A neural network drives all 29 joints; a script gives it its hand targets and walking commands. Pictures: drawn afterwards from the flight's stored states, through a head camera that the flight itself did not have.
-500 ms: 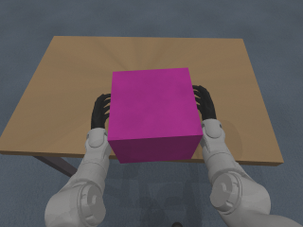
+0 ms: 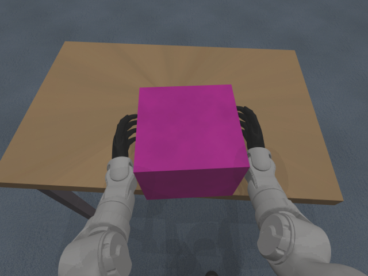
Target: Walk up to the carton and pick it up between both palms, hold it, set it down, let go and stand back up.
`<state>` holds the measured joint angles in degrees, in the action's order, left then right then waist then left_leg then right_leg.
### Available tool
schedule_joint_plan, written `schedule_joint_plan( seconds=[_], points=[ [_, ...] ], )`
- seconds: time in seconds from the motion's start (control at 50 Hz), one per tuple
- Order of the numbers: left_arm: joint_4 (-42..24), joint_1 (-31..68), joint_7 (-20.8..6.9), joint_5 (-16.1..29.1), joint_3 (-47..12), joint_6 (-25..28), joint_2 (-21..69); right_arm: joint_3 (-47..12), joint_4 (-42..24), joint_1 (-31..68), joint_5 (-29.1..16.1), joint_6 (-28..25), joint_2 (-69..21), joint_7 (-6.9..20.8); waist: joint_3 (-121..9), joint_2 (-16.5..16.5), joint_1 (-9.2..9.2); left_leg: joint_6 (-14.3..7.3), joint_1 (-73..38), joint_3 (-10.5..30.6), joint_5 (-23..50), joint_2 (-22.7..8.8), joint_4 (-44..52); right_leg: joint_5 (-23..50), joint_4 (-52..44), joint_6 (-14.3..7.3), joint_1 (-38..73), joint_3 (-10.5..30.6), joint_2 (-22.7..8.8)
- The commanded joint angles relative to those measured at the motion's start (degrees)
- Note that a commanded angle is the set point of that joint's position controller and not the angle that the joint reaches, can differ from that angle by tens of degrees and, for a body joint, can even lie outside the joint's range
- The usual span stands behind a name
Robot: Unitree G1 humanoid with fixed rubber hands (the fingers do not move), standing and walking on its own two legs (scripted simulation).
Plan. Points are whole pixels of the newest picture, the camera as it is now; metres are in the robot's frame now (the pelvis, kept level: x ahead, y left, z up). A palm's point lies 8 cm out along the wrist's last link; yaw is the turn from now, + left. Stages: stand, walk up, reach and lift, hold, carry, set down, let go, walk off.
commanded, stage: reach and lift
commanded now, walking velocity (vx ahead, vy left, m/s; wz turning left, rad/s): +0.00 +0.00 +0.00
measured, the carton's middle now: (187, 143) +0.41 +0.01 +0.00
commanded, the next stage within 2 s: none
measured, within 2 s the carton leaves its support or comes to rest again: leaves its support in 1.52 s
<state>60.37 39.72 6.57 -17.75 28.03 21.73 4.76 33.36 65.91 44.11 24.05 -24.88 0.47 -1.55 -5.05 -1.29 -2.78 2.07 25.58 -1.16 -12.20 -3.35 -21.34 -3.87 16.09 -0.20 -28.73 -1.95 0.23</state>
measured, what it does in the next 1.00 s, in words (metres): stands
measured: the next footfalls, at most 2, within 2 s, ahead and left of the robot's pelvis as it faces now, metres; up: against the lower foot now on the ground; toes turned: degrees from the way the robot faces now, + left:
none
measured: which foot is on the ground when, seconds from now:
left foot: down 0.00-1.00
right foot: down 0.00-1.00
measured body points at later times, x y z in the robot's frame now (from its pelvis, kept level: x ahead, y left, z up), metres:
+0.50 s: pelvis +0.00 +0.00 +0.00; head +0.10 -0.01 +0.44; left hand +0.40 +0.16 +0.01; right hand +0.43 -0.14 +0.01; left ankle -0.04 +0.14 -0.74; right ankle +0.02 -0.12 -0.74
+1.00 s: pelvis -0.02 -0.01 -0.01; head +0.08 -0.01 +0.43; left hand +0.39 +0.16 +0.01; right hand +0.42 -0.14 +0.02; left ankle -0.04 +0.14 -0.74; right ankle +0.02 -0.12 -0.74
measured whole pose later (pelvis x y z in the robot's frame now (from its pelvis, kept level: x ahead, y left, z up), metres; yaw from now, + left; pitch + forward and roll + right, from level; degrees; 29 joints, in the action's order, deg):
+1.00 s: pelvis -0.02 -0.01 -0.01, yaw +1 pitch +23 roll +0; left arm 68.2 43.4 7.4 -14.3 26.2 29.8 1.6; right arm 32.2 79.9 49.7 24.7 -37.5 4.0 -7.1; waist -10.9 0.0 -2.8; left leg 2.6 34.7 -0.5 -9.0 -3.0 -21.0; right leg -1.2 16.4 -0.9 -37.8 -2.6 -0.1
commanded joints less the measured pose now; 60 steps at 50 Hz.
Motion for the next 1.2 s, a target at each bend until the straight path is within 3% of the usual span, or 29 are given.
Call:
schedule_joint_plan(
  seconds=[0.0,0.16,0.18,0.2,0.4,0.56,0.78,0.8,0.84,0.9,0.96,1.0,1.06,1.18],
  points=[
    [0.1,23.6,-5.7,-3.9,-12.7,0.7,24.7,-15.2,2.7,24.5,5.8,-1.5,-27.1,7.4,-29.1,3.4,-0.37,0.5,-0.8,-6.0,19.5,3.0,1.3,19.5,5.3,0.2,30.5,-2.9,1.3],
    [0.6,24.3,-5.8,-3.8,-12.0,0.9,24.4,-14.9,3.1,24.1,6.4,-1.3,-27.9,7.3,-28.7,3.5,-0.64,-0.1,1.2,-6.3,16.2,3.3,2.4,17.1,5.0,0.4,30.7,-2.8,0.8],
    [-0.7,25.9,-5.7,-4.2,-14.6,2.1,25.5,-14.8,3.2,22.1,7.2,-1.5,-28.6,6.4,-31.9,2.2,2.12,0.8,1.1,-5.5,16.8,3.6,2.0,20.3,6.1,0.5,33.2,-3.1,0.7],
    [-0.5,26.0,-5.5,-4.2,-14.1,2.6,25.7,-14.9,3.0,22.9,7.3,-1.7,-28.9,6.0,-31.4,2.2,1.22,1.0,1.6,-5.4,17.1,3.6,1.7,20.9,6.3,0.4,33.1,-3.0,0.8],
    [2.0,26.2,-5.6,-4.1,-13.7,4.0,25.6,-16.2,5.9,23.0,7.4,-3.4,-29.8,5.1,-30.3,2.5,1.85,0.9,4.3,-4.9,16.8,3.5,2.1,24.2,7.2,0.8,34.3,-3.1,0.8],
    [0.5,30.3,-5.0,-3.3,-17.2,8.9,28.7,-19.9,6.2,27.6,7.1,-11.0,-30.2,4.6,-37.8,2.5,1.6,2.0,5.0,-4.8,23.7,3.3,0.2,33.8,9.2,1.0,36.2,-3.9,1.3],
    [1.4,33.2,-4.8,-3.5,-18.5,11.5,28.8,-18.5,11.9,30.0,8.4,-15.6,-27.6,4.2,-39.5,1.9,0.65,1.9,2.5,-5.6,18.4,3.8,0.9,22.4,6.7,0.7,27.0,-4.8,2.0],
    [3.6,33.8,-5.1,-3.0,-15.3,11.0,27.9,-17.3,11.9,33.3,9.2,-16.0,-26.7,4.7,-37.2,2.4,-0.06,1.2,3.2,-6.2,15.2,3.4,1.8,19.1,5.8,0.4,25.4,-4.7,1.2],
    [3.3,34.3,-5.2,-3.1,-15.2,10.9,28.4,-15.1,13.1,33.1,11.3,-16.7,-26.0,4.8,-38.1,2.9,0.55,1.3,2.1,-6.2,14.0,3.0,2.6,17.8,5.4,0.5,24.0,-5.3,1.3],
    [5.0,33.1,-5.3,-2.6,-14.8,10.6,27.1,-16.1,14.7,33.0,11.4,-16.6,-26.2,4.6,-39.4,3.7,-0.07,0.3,5.0,-6.5,13.3,3.5,2.3,20.1,6.2,0.9,26.0,-4.4,1.0],
    [5.0,33.2,-5.4,-1.8,-15.7,10.3,27.1,-16.8,16.6,32.6,10.5,-16.3,-25.7,4.6,-40.6,2.9,0.25,0.6,5.4,-6.4,14.5,3.7,1.8,22.2,6.9,0.9,26.4,-4.2,1.3],
    [5.6,33.8,-5.7,-0.8,-15.7,10.4,27.0,-17.5,17.4,33.0,10.3,-16.0,-25.8,4.3,-40.2,4.8,0.69,0.2,5.7,-6.2,13.4,3.7,1.3,22.0,7.2,1.2,26.2,-4.3,1.4],
    [6.7,34.7,-6.0,1.1,-16.9,10.5,26.6,-18.5,19.2,33.5,9.5,-15.8,-25.9,4.0,-41.1,4.9,0.7,0.1,7.1,-6.0,12.8,3.7,1.1,22.9,7.9,1.5,26.5,-4.0,1.4],
    [7.2,36.3,-6.0,3.8,-20.3,10.1,27.6,-21.8,19.5,34.7,5.7,-14.6,-25.6,3.7,-43.1,3.4,1.65,0.7,5.1,-4.8,15.1,3.9,-0.8,24.9,8.2,1.4,24.4,-3.9,2.1]
  ],
)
